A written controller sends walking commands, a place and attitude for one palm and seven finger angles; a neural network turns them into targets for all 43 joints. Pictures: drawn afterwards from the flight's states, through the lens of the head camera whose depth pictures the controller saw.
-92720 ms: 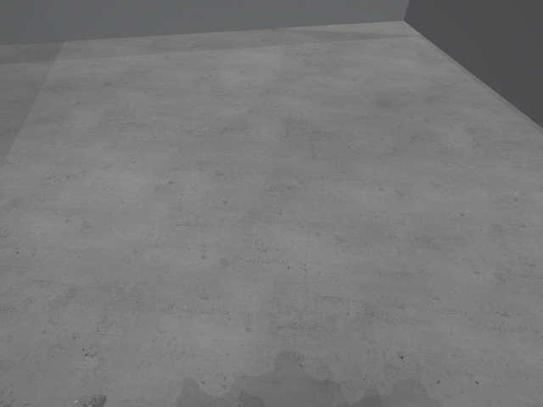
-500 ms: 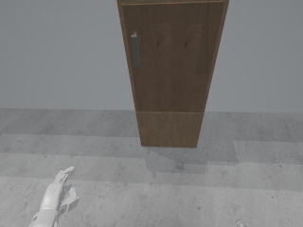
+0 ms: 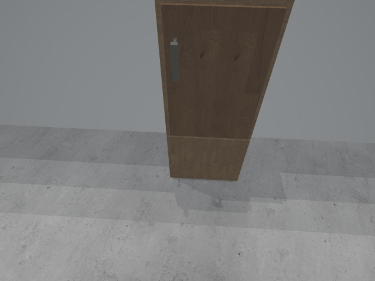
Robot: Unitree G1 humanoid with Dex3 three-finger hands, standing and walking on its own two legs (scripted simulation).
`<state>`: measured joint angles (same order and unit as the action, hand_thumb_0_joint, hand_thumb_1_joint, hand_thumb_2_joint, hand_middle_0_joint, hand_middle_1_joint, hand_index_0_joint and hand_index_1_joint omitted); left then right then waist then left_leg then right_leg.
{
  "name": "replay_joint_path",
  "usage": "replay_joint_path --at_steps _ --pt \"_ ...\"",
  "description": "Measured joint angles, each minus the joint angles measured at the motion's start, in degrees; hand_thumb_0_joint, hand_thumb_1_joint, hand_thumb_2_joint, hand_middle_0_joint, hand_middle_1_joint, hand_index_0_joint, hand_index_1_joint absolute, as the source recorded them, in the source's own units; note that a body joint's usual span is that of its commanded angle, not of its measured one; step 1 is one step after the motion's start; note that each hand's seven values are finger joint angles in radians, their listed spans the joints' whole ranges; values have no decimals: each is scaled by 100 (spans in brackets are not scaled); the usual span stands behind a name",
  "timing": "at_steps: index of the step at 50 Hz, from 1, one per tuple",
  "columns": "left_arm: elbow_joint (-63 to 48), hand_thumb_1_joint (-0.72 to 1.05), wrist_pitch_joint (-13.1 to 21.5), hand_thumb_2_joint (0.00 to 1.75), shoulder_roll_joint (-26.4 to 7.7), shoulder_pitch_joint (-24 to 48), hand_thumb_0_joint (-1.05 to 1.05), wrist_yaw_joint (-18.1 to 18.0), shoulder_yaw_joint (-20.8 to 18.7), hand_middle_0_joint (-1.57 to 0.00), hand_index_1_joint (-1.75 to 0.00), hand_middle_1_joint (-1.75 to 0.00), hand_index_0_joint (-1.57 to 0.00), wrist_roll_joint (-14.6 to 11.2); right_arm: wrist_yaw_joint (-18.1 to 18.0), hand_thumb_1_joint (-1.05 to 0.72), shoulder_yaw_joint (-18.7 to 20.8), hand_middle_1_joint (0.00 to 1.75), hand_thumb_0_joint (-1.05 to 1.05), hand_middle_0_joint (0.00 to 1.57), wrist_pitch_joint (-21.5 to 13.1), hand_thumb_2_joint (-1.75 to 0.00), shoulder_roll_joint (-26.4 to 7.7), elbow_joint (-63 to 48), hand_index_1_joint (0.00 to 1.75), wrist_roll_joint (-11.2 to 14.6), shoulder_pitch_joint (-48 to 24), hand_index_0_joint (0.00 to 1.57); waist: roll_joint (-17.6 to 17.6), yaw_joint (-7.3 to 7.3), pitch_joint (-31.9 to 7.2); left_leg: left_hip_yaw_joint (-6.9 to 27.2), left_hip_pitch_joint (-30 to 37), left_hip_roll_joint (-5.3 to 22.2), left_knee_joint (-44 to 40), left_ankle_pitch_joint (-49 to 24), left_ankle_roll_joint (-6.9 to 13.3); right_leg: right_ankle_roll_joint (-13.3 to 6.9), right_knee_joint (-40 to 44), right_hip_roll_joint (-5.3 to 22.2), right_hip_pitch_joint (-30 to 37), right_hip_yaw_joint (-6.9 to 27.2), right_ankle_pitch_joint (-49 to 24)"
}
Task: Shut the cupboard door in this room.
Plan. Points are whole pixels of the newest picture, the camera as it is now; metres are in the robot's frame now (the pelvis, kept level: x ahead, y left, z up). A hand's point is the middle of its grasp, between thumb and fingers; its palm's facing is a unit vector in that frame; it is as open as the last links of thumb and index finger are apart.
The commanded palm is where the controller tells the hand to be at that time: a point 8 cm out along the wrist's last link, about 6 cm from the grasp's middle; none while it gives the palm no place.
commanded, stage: let the arm hang, fingers relaxed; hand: left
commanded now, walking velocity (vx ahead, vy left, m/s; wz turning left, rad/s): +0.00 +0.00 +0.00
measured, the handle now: (175, 60) +0.80 +0.10 +0.07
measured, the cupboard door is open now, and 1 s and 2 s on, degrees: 0 0 0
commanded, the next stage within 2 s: look to check the result in 0.44 s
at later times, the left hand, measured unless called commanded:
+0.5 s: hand out of the picture -0.03 +0.16 -0.18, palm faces +0.02 -0.99 -0.16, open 7.4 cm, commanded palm none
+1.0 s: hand out of the picture +0.00 +0.17 -0.17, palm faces +0.01 -0.98 -0.21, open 7.4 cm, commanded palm none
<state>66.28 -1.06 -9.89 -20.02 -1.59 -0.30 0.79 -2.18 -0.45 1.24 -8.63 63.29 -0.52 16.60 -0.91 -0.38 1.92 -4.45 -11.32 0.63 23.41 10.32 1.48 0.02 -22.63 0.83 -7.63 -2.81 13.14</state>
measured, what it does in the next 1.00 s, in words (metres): stands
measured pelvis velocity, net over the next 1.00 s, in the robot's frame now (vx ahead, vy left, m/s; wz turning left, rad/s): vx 0.00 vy -0.01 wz -0.02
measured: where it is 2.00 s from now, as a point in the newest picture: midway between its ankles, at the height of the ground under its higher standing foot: outside the picture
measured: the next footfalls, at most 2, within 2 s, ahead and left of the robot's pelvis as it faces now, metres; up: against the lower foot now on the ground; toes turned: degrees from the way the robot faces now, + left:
none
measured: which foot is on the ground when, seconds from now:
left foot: down 0.00-1.00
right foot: down 0.00-1.00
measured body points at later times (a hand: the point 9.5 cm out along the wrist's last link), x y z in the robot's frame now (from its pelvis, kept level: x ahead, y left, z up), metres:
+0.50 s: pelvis +0.00 +0.01 +0.00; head +0.00 +0.00 +0.45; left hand -0.03 +0.21 -0.16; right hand -0.04 -0.21 -0.16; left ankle +0.03 +0.10 -0.74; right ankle -0.01 -0.12 -0.74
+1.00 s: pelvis +0.00 -0.01 +0.00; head +0.01 -0.01 +0.45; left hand +0.00 +0.22 -0.16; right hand +0.00 -0.24 -0.16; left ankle +0.03 +0.10 -0.74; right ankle -0.01 -0.12 -0.74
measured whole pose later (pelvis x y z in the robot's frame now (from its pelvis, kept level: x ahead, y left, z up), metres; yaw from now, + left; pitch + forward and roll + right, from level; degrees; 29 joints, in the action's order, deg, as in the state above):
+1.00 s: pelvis +0.00 -0.01 +0.00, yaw -1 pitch -2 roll +0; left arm 65.5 0.3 -9.1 -16.2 -1.8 -0.6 0.9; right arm -2.0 0.4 0.6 -10.2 64.1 -0.5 15.0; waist -0.6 0.3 1.9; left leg -5.2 -10.6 0.9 22.3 10.1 1.0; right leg -0.4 -23.0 0.5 -8.0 -2.0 13.5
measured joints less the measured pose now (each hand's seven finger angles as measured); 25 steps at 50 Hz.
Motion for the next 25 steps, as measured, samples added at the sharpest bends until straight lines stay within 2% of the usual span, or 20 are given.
replay_joint_path --at_steps 13,25 --pt "-26 91 47 90 365 88 0 -22 21 -20 -30 -30 -20 31 -6 -91 49 30 1 20 -28 -90 171 131 30 -17 257 20 82 61 -143 -110 -67 -101 -54 -61 82 72 -186 109 -205 107 27" --pt "-46 91 95 90 349 109 0 -43 -14 -20 -30 -30 -20 25 -11 -91 81 30 1 20 -63 -90 148 111 30 -7 274 20 73 94 -118 -119 -95 -59 -8 -36 54 46 -206 69 -231 119 37"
